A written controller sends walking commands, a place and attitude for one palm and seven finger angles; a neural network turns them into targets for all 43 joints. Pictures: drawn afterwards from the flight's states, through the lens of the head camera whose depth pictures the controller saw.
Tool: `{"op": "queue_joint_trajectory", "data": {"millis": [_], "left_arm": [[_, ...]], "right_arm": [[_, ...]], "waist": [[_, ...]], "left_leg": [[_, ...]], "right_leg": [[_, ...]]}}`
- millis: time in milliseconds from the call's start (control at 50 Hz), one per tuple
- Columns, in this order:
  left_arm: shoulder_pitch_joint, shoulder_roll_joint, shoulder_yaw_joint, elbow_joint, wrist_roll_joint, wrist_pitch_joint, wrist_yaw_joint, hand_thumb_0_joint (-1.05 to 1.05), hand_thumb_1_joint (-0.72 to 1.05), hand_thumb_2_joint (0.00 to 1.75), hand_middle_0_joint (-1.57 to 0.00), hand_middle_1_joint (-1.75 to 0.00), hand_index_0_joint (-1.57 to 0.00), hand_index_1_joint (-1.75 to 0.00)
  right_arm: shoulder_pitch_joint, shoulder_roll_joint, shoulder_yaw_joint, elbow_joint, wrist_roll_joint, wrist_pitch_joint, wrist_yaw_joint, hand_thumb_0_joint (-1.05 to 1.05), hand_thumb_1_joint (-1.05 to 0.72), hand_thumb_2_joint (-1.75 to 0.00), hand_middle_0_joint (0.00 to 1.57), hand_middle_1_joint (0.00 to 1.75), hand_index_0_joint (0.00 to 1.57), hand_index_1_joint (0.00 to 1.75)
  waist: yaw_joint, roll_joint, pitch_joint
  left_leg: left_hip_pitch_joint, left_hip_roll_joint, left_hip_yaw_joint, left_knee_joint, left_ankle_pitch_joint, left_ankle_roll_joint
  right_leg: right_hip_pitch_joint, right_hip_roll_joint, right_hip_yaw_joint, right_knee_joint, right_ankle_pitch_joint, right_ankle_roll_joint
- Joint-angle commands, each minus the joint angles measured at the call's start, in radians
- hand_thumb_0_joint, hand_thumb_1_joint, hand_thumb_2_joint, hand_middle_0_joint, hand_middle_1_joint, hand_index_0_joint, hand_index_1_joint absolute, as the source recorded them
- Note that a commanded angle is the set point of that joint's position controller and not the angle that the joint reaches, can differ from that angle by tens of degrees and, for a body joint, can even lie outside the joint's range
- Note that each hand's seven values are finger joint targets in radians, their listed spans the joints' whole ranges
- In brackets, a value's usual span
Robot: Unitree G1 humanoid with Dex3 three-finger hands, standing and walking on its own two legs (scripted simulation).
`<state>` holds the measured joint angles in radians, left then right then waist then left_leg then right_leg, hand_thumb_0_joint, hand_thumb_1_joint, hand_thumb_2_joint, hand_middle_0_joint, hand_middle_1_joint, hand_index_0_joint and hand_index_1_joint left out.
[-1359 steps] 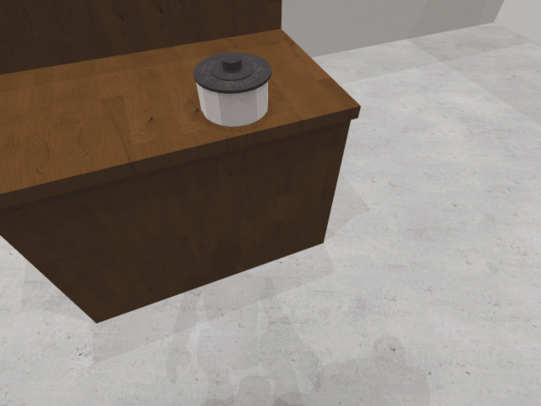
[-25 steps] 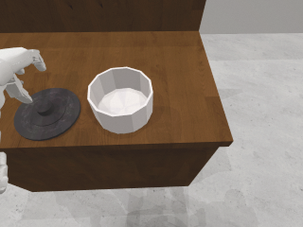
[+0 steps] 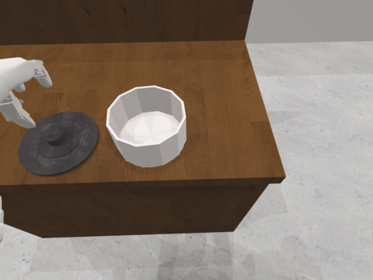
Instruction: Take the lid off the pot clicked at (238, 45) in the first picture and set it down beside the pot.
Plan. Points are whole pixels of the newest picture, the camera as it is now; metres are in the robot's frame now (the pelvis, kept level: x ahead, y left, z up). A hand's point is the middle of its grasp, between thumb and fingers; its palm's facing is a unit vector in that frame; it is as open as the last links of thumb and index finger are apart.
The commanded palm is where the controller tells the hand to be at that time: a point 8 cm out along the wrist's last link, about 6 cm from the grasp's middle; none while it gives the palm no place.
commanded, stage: draw the hand back to the body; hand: left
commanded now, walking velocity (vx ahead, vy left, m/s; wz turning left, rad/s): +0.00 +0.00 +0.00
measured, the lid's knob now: (55, 135) +0.45 +0.33 +0.00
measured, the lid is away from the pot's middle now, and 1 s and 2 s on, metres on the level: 0.24 0.24 0.24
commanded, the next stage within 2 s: none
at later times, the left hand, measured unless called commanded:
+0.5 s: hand (46, 102) +0.41 +0.25 +0.16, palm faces +0.23 -0.84 -0.50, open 11.0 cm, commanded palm +0.36 +0.30 +0.20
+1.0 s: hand (30, 123) +0.35 +0.25 +0.18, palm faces +0.46 -0.84 -0.30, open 9.1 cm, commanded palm +0.29 +0.28 +0.20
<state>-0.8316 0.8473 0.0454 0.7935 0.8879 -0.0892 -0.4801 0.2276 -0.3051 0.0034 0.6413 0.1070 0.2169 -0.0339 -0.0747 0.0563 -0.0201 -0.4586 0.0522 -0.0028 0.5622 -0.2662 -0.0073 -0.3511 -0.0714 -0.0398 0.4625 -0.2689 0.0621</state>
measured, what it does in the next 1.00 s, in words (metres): stands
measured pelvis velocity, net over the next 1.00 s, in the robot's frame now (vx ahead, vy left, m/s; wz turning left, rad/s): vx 0.02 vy -0.03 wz -0.03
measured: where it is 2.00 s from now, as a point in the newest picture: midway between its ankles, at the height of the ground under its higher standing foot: outside the picture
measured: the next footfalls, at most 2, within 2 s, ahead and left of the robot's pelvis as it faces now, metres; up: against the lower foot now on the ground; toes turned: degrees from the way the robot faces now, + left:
none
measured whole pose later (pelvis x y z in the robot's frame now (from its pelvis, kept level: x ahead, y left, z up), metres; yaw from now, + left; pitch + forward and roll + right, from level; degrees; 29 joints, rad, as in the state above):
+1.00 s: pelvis +0.02 -0.03 +0.01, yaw -2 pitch +0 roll +0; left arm -0.10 0.41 0.38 0.08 -0.06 -0.07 0.10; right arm 0.20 -0.27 0.00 0.67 0.04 -0.06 -0.07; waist 0.01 0.06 0.02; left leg -0.16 0.08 0.03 0.45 -0.28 -0.05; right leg -0.11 -0.05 -0.01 0.43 -0.31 0.04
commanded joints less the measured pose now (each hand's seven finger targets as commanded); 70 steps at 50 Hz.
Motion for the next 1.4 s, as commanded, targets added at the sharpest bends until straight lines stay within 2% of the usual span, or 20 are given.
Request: {"op": "queue_joint_trajectory", "data": {"millis": [0, 160, 200, 260, 300, 320, 360, 400, 420, 460, 500, 520, 620, 700, 760, 800, 960, 1020, 1100, 1380], "left_arm": [[-0.382, 0.382, 0.156, -0.271, -0.02, 0.003, 0.042, 0.0, 0.06, 0.5, -0.3, -0.95, -0.3, -0.95], [-0.224, 0.302, 0.143, -0.376, -0.053, 0.028, 0.045, 0.0, 0.06, 0.5, -0.3, -0.95, -0.3, -0.95], [-0.231, 0.325, 0.165, -0.488, -0.059, 0.029, 0.05, 0.0, 0.06, 0.5, -0.3, -0.95, -0.3, -0.95], [-0.133, 0.314, 0.183, -0.407, -0.064, 0.046, 0.048, 0.0, 0.06, 0.5, -0.3, -0.95, -0.3, -0.95], [-0.155, 0.31, 0.174, -0.493, -0.07, 0.046, 0.05, 0.0, 0.06, 0.5, -0.3, -0.95, -0.3, -0.95], [-0.25, -0.036, 0.238, -0.544, -0.656, -0.011, 0.216, 0.0, 0.06, 0.5, -0.3, -0.95, -0.3, -0.95], [-0.033, -0.064, 0.246, -0.479, -0.783, -0.01, 0.372, 0.0, 0.06, 0.5, -0.3, -0.95, -0.3, -0.95], [-0.014, -0.012, 0.326, -0.452, -0.855, -0.004, 0.459, 0.0, 0.06, 0.5, -0.3, -0.95, -0.3, -0.95], [-0.051, 0.011, 0.355, -0.491, -0.87, -0.009, 0.488, 0.0, 0.06, 0.5, -0.3, -0.95, -0.3, -0.95], [-0.087, 0.045, 0.409, -0.626, -0.882, -0.03, 0.535, 0.0, 0.1, 0.52, -0.3, -0.92, -0.3, -0.92], [-0.022, 0.069, 0.461, -0.692, -0.895, -0.043, 0.567, 0.0, 0.14, 0.54, -0.29, -0.88, -0.29, -0.88], [0.032, 0.009, 0.439, -0.706, -0.901, -0.045, 0.573, 0.0, 0.16, 0.55, -0.29, -0.87, -0.29, -0.87], [0.27, -0.083, 0.436, -0.701, -0.942, -0.031, 0.581, 0.0, 0.27, 0.6, -0.28, -0.79, -0.28, -0.79], [0.285, -0.087, 0.441, -0.854, -0.944, -0.045, 0.586, 0.0, 0.35, 0.64, -0.27, -0.72, -0.27, -0.72], [0.337, -0.113, 0.437, -0.85, -0.947, -0.038, 0.591, 0.0, 0.42, 0.67, -0.26, -0.67, -0.26, -0.67], [0.364, -0.136, 0.423, -0.876, -0.948, -0.041, 0.591, 0.0, 0.46, 0.69, -0.25, -0.64, -0.25, -0.64], [0.51, -0.158, 0.446, -0.911, -0.96, -0.038, 0.598, 0.0, 0.63, 0.77, -0.23, -0.51, -0.23, -0.51], [0.518, -0.161, 0.447, -0.986, -0.96, -0.049, 0.598, 0.0, 0.69, 0.8, -0.23, -0.46, -0.23, -0.46], [0.596, -0.194, 0.441, -1.002, -0.967, -0.047, 0.596, 0.0, 0.77, 0.84, -0.22, -0.4, -0.22, -0.4], [0.796, -0.273, 0.413, -1.177, -0.968, -0.058, 0.599, 0.0, 0.9, 0.9, -0.2, -0.3, -0.2, -0.3]], "right_arm": [[-0.009, -0.151, -0.055, -0.115, -0.01, -0.028, -0.008, 0.0, -0.9, -0.9, 0.2, 0.3, 0.2, 0.3], [-0.047, -0.134, -0.051, -0.141, -0.011, -0.04, 0.003, 0.0, -0.9, -0.9, 0.2, 0.3, 0.2, 0.3], [-0.063, -0.137, -0.054, -0.152, -0.017, -0.044, 0.007, 0.0, -0.9, -0.9, 0.2, 0.3, 0.2, 0.3], [-0.065, -0.133, -0.047, -0.151, -0.015, -0.048, 0.005, 0.0, -0.9, -0.9, 0.2, 0.3, 0.2, 0.3], [-0.09, -0.133, -0.048, -0.163, -0.017, -0.049, 0.006, 0.0, -0.9, -0.9, 0.2, 0.3, 0.2, 0.3], [0.046, -0.055, -0.035, -0.208, -0.007, -0.117, -0.019, 0.0, -0.9, -0.9, 0.2, 0.3, 0.2, 0.3], [-0.02, -0.087, -0.018, -0.187, -0.024, -0.177, -0.046, 0.0, -0.9, -0.9, 0.2, 0.3, 0.2, 0.3], [-0.027, -0.113, -0.017, -0.143, -0.037, -0.201, -0.061, 0.0, -0.9, -0.9, 0.2, 0.3, 0.2, 0.3], [-0.031, -0.112, -0.014, -0.139, -0.041, -0.212, -0.065, 0.0, -0.9, -0.9, 0.2, 0.3, 0.2, 0.3], [-0.049, -0.098, -0.012, -0.138, -0.051, -0.248, -0.069, 0.0, -0.9, -0.9, 0.2, 0.3, 0.2, 0.3], [-0.057, -0.093, -0.012, -0.128, -0.062, -0.279, -0.066, 0.0, -0.9, -0.9, 0.2, 0.3, 0.2, 0.3], [-0.064, -0.082, -0.013, -0.133, -0.065, -0.292, -0.064, 0.0, -0.9, -0.9, 0.2, 0.3, 0.2, 0.3], [-0.069, -0.088, -0.031, -0.131, -0.064, -0.308, -0.048, 0.0, -0.9, -0.9, 0.2, 0.3, 0.2, 0.3], [-0.088, -0.083, -0.04, -0.132, -0.062, -0.327, -0.046, 0.0, -0.9, -0.9, 0.2, 0.3, 0.2, 0.3], [-0.08, -0.086, -0.045, -0.123, -0.064, -0.329, -0.047, 0.0, -0.9, -0.9, 0.2, 0.3, 0.2, 0.3], [-0.094, -0.079, -0.046, -0.122, -0.062, -0.331, -0.048, 0.0, -0.9, -0.9, 0.2, 0.3, 0.2, 0.3], [-0.118, -0.073, -0.044, -0.124, -0.067, -0.334, -0.05, 0.0, -0.9, -0.9, 0.2, 0.3, 0.2, 0.3], [-0.134, -0.063, -0.039, -0.13, -0.07, -0.34, -0.052, 0.0, -0.9, -0.9, 0.2, 0.3, 0.2, 0.3], [-0.149, -0.055, -0.035, -0.133, -0.071, -0.347, -0.049, 0.0, -0.9, -0.9, 0.2, 0.3, 0.2, 0.3], [-0.188, -0.038, -0.029, -0.147, -0.084, -0.381, -0.049, 0.0, -0.9, -0.9, 0.2, 0.3, 0.2, 0.3]], "waist": [[0.018, 0.062, -0.431], [0.027, 0.072, -0.383], [0.033, 0.091, -0.428], [0.037, 0.024, -0.359], [0.038, 0.048, -0.382], [-0.011, 0.014, -0.315], [0.025, -0.043, -0.285], [0.036, -0.084, -0.251], [0.041, -0.044, -0.255], [0.059, 0.117, -0.302], [0.075, 0.143, -0.295], [0.078, 0.145, -0.295], [0.082, -0.013, -0.205], [0.08, 0.049, -0.228], [0.078, -0.013, -0.223], [0.075, 0.025, -0.208], [0.092, -0.043, -0.18], [0.095, 0.024, -0.184], [0.097, -0.023, -0.152], [0.114, 0.003, -0.124]], "left_leg": [[0.337, -0.09, 0.022, -0.013, 0.435, 0.096], [0.364, -0.089, 0.012, -0.037, 0.448, 0.092], [0.402, -0.087, 0.006, -0.037, 0.495, 0.092], [0.345, -0.093, 0.013, -0.048, 0.413, 0.089], [0.361, -0.092, 0.013, -0.055, 0.42, 0.087], [0.52, -0.036, 0.054, -0.058, 0.3, 0.071], [0.5, -0.008, 0.017, -0.095, 0.217, 0.058], [0.428, -0.016, 0.045, -0.109, 0.199, 0.051], [0.412, -0.023, 0.049, -0.12, 0.207, 0.046], [0.458, -0.028, 0.048, -0.114, 0.288, 0.036], [0.466, -0.027, 0.048, -0.11, 0.348, 0.032], [0.468, -0.029, 0.052, -0.113, 0.383, 0.032], [0.398, -0.027, 0.077, -0.111, 0.394, 0.04], [0.437, -0.033, 0.081, -0.094, 0.419, 0.045], [0.433, -0.036, 0.087, -0.094, 0.417, 0.048], [0.443, -0.04, 0.093, -0.095, 0.409, 0.047], [0.433, -0.04, 0.095, -0.114, 0.369, 0.048], [0.451, -0.042, 0.095, -0.12, 0.364, 0.046], [0.441, -0.038, 0.09, -0.128, 0.349, 0.041], [0.441, -0.034, 0.08, -0.155, 0.282, 0.035]], "right_leg": [[0.084, 0.105, -0.07, -0.02, 0.369, -0.088], [0.076, 0.108, -0.077, -0.042, 0.336, -0.084], [0.1, 0.105, -0.072, -0.041, 0.357, -0.086], [0.104, 0.106, -0.079, -0.052, 0.341, -0.082], [0.124, 0.1, -0.073, -0.051, 0.346, -0.087], [0.073, 0.094, -0.075, -0.067, 0.246, -0.109], [0.088, 0.083, -0.058, -0.076, 0.194, -0.104], [0.135, 0.077, -0.045, -0.075, 0.225, -0.094], [0.157, 0.075, -0.043, -0.072, 0.244, -0.092], [0.199, 0.065, -0.035, -0.058, 0.302, -0.099], [0.237, 0.065, -0.032, -0.051, 0.356, -0.101], [0.247, 0.069, -0.035, -0.046, 0.386, -0.098], [0.264, 0.07, -0.043, -0.043, 0.468, -0.082], [0.257, 0.065, -0.036, -0.041, 0.494, -0.078], [0.255, 0.068, -0.039, -0.04, 0.515, -0.073], [0.245, 0.067, -0.034, -0.047, 0.509, -0.071], [0.253, 0.068, -0.035, -0.057, 0.491, -0.066], [0.252, 0.068, -0.031, -0.066, 0.477, -0.068], [0.253, 0.069, -0.036, -0.074, 0.459, -0.068], [0.244, 0.069, -0.038, -0.098, 0.36, -0.071]]}}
